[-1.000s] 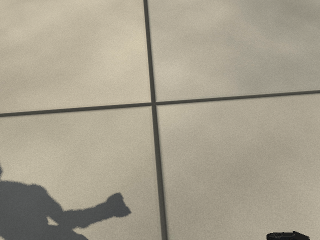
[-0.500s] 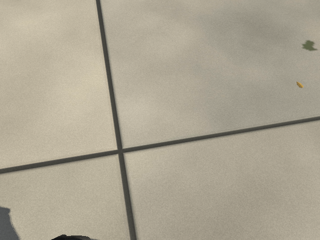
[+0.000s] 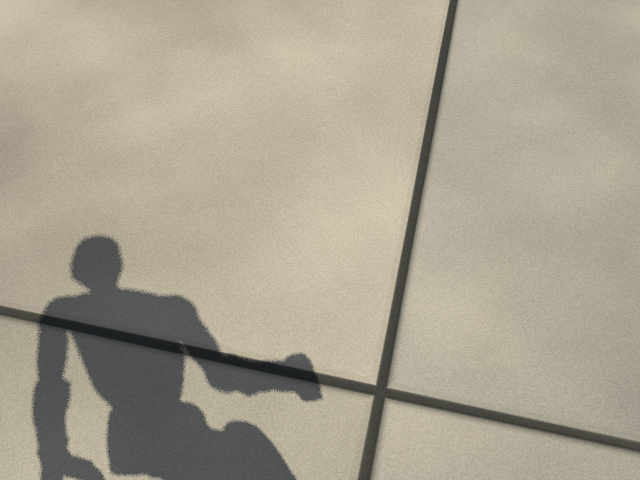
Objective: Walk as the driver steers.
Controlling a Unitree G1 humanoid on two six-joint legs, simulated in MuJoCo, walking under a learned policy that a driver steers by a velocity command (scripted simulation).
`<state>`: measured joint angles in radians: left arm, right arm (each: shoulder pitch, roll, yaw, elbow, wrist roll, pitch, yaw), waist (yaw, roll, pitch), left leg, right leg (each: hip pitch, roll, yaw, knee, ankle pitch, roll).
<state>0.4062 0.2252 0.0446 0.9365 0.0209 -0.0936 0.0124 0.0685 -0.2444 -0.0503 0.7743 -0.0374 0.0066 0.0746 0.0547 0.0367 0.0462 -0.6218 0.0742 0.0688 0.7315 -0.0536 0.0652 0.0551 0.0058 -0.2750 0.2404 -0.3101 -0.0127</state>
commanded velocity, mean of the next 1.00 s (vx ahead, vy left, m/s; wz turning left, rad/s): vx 0.21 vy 0.00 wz -0.24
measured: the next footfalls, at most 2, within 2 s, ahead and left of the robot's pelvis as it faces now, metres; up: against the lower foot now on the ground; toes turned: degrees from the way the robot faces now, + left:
left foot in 0.10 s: +0.21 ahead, +0.10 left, +0.00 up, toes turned +9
right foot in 0.62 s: +0.37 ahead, -0.05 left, +0.00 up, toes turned -10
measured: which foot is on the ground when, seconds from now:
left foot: up 0.00-0.08, down 0.10-0.60, up 0.62-1.00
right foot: down 0.00-0.12, up 0.14-0.60, down 0.62-1.00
